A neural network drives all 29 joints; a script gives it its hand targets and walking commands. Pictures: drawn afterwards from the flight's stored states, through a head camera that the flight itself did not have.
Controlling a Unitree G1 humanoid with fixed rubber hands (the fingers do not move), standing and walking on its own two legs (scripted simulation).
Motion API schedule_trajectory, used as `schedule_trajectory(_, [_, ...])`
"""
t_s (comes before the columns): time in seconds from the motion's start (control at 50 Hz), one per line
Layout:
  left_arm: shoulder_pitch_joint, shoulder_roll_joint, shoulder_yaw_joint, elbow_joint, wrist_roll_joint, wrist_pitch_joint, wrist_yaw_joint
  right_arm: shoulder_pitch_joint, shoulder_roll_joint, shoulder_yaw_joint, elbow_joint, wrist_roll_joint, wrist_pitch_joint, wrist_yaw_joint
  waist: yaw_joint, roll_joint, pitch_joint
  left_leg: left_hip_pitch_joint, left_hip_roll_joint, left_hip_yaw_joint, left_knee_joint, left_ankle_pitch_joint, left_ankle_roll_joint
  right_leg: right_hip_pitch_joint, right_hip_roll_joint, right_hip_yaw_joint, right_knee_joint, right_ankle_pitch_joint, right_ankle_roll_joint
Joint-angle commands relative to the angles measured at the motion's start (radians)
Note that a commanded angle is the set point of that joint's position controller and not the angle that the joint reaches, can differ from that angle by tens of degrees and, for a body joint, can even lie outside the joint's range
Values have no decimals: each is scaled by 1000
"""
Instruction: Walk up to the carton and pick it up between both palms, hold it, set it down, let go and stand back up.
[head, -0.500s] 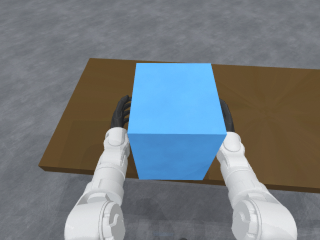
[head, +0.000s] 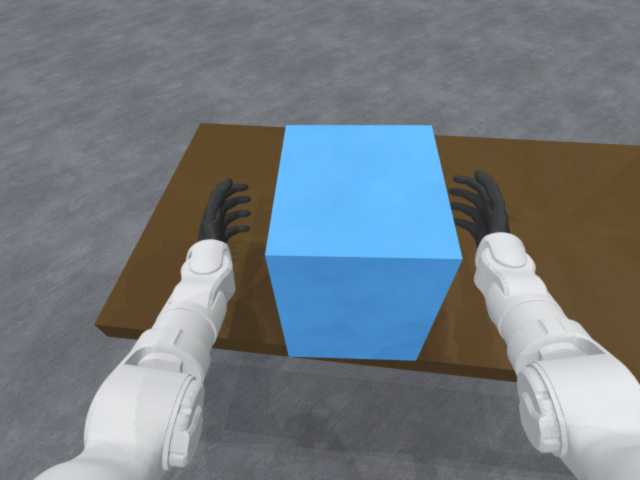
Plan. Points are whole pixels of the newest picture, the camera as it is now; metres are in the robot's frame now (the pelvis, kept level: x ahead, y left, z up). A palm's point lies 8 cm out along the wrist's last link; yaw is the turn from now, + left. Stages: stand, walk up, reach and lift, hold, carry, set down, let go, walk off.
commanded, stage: set down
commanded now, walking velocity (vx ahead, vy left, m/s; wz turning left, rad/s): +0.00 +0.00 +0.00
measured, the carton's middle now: (354, 249) +0.41 -0.05 +0.05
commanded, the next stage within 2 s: none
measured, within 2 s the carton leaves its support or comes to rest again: neither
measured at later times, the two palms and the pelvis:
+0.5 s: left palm (205, 171) +0.45 +0.13 +0.18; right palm (518, 171) +0.42 -0.23 +0.17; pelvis -0.01 -0.02 +0.01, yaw -1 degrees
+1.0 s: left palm (178, 229) +0.39 +0.16 +0.14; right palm (536, 224) +0.36 -0.24 +0.14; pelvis +0.00 -0.01 +0.01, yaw +1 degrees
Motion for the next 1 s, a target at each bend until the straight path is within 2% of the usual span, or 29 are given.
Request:
schedule_trajectory(0.0, [-580,83,-30,-252,-49,-9,-2,-520,-190,6,-249,32,5,16,-36,-11,-655,16,-56,-11,-69,314,-56,595,64,82,77,298,10])
schedule_trajectory(0.12, [-601,156,13,-249,-42,102,-15,-573,-193,24,-273,48,107,9,8,-68,-592,-58,-60,-2,-136,203,-13,699,45,123,64,222,23])
schedule_trajectory(0.24, [-614,210,63,-295,-14,228,-19,-613,-176,16,-332,36,213,-33,30,-98,-528,-54,-65,20,-190,153,-4,785,40,152,29,171,33])
schedule_trajectory(0.36, [-627,266,93,-421,-14,369,-27,-635,-168,-14,-443,20,328,-80,13,-94,-523,-29,-76,31,-211,156,-16,865,39,160,10,210,43])
schedule_trajectory(0.48, [-635,308,109,-538,-29,479,-41,-643,-178,-43,-543,29,414,-102,-24,-71,-556,-17,-85,26,-214,189,-27,923,41,146,16,306,51])
schedule_trajectory(0.62, [-615,329,110,-627,-50,575,-58,-635,-216,-41,-582,80,472,-95,-61,-33,-545,41,-85,6,-205,257,-32,913,52,109,12,374,49])
schedule_trajectory(0.72, [-490,308,128,-679,-22,617,-86,-529,-218,-10,-579,125,486,-82,-71,-22,-444,105,-83,-10,-216,283,-26,907,61,90,-7,370,48])
schedule_trajectory(0.78, [-376,285,151,-736,10,630,-104,-423,-195,-1,-615,133,483,-76,-68,-26,-365,132,-83,-13,-230,276,-20,911,64,85,-18,350,45])
schedule_trajectory(0.88, [-200,249,180,-918,47,637,-123,-239,-146,-27,-792,100,460,-67,-61,-28,-274,148,-87,-9,-242,255,-14,914,65,82,-19,312,36])
schedule_trajectory(0.98, [-160,252,163,-1153,11,651,-92,-181,-160,-89,-1038,48,442,-48,-71,-17,-334,130,-83,-9,-215,256,-21,895,60,81,10,303,29])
